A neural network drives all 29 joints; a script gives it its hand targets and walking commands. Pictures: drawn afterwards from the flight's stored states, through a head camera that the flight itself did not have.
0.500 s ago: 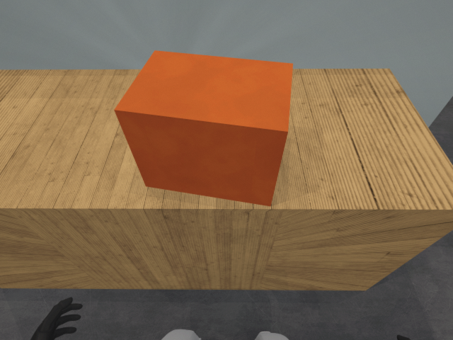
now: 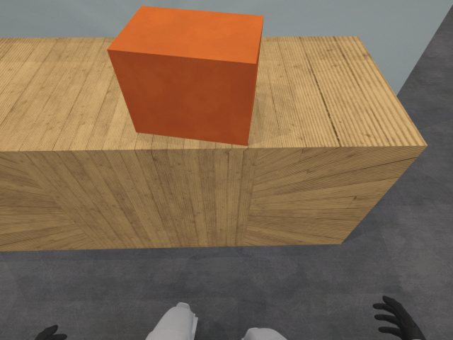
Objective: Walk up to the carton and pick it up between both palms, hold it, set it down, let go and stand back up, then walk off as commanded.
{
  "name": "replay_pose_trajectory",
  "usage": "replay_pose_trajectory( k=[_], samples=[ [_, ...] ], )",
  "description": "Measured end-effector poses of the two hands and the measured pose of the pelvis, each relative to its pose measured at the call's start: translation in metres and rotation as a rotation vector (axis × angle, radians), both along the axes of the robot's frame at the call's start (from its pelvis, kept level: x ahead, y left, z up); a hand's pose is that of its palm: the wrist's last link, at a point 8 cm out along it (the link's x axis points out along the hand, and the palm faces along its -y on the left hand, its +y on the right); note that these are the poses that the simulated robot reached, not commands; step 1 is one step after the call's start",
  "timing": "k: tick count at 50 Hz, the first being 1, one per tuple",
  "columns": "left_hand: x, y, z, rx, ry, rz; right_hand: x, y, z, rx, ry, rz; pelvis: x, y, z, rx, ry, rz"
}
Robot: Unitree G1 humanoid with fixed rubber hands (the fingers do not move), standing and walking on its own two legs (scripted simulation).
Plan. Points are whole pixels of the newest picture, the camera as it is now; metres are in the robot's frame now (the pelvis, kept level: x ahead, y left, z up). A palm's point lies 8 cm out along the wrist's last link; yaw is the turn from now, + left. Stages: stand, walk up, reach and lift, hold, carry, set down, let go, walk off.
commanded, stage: walk off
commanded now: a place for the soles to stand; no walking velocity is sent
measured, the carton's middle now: (195, 77) +0.70 +0.07 +0.05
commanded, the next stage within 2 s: stand in 1.48 s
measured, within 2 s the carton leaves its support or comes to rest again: neither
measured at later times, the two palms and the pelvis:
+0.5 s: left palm out of the picture +0.00 +0.35 -0.09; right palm out of the picture +0.00 -0.30 -0.08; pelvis -0.07 +0.02 +0.01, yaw +6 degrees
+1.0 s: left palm out of the picture +0.06 +0.35 -0.07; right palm out of the picture +0.07 -0.29 -0.08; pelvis -0.03 +0.03 +0.01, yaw +3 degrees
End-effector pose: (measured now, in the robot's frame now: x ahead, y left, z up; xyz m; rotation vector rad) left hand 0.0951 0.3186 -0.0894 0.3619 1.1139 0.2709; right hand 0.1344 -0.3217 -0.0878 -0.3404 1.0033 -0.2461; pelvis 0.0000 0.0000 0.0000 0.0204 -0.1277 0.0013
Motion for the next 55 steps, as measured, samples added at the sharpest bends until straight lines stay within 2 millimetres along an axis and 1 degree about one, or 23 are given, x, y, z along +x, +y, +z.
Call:
replay_pose_trajectory(
  k=[2,5,8,10,12,15,21,23,27,30,33,37,42,45,48,51,55],
  samples=[
    [-0.009,-0.001,0.012,0.028,-0.011,0.003,-0.022,-0.005,-0.004,0.013,0.03,-0.005,-0.009,-0.003,0.004,0.015,-0.003,0.004],
    [-0.018,-0.002,0.028,0.057,-0.048,-0.001,-0.06,-0.01,-0.013,0.022,0.105,-0.001,-0.023,-0.007,0.008,0.02,0.007,0.018],
    [-0.03,-0.001,0.035,0.068,-0.078,0.005,-0.095,-0.011,-0.02,0.027,0.183,0.01,-0.035,-0.008,0.009,0.021,0.012,0.042],
    [-0.041,0.001,0.036,0.067,-0.084,0.018,-0.112,-0.01,-0.022,0.027,0.217,0.021,-0.041,-0.008,0.008,0.02,0.009,0.059],
    [-0.051,0.003,0.035,0.06,-0.088,0.032,-0.124,-0.008,-0.021,0.02,0.234,0.032,-0.047,-0.006,0.008,0.015,0.004,0.074],
    [-0.065,0.009,0.03,0.042,-0.095,0.051,-0.133,-0.004,-0.016,0.002,0.24,0.049,-0.055,0.0,0.007,0.001,0.0,0.095],
    [-0.087,0.028,0.007,-0.001,-0.092,0.082,-0.145,0.012,-0.004,-0.049,0.218,0.063,-0.068,0.02,0.001,-0.039,0.006,0.11],
    [-0.09,0.03,0.005,-0.014,-0.08,0.085,-0.143,0.019,0.002,-0.05,0.198,0.069,-0.069,0.023,0.004,-0.048,0.009,0.104],
    [-0.091,0.029,0.003,-0.034,-0.046,0.066,-0.119,0.027,0.013,-0.045,0.119,0.077,-0.07,0.025,0.011,-0.051,0.034,0.078],
    [-0.085,0.025,0.005,-0.037,-0.036,0.046,-0.105,0.024,0.017,-0.037,0.08,0.069,-0.067,0.023,0.013,-0.048,0.05,0.057],
    [-0.073,0.019,0.008,-0.023,-0.048,0.023,-0.095,0.018,0.014,-0.021,0.054,0.055,-0.062,0.017,0.012,-0.031,0.061,0.038],
    [-0.062,0.014,0.017,0.006,-0.074,0.015,-0.085,0.014,0.007,0.004,0.055,0.058,-0.053,0.01,0.012,-0.022,0.066,0.038],
    [-0.049,0.017,0.024,0.029,-0.072,0.008,-0.079,0.017,0.001,0.021,0.073,0.054,-0.042,0.011,0.014,-0.015,0.083,0.036],
    [-0.044,0.022,0.023,0.029,-0.07,0.01,-0.075,0.022,0.0,0.019,0.085,0.057,-0.037,0.016,0.013,-0.022,0.091,0.039],
    [-0.042,0.029,0.018,0.017,-0.073,0.015,-0.069,0.03,0.001,0.01,0.088,0.067,-0.033,0.023,0.012,-0.033,0.095,0.05],
    [-0.037,0.031,0.017,-0.001,-0.073,0.009,-0.063,0.038,0.008,0.006,0.069,0.077,-0.028,0.028,0.015,-0.035,0.099,0.05],
    [-0.032,0.028,0.015,-0.012,-0.076,-0.001,-0.052,0.038,0.013,0.0,0.041,0.084,-0.027,0.028,0.015,-0.031,0.103,0.044]
  ],
)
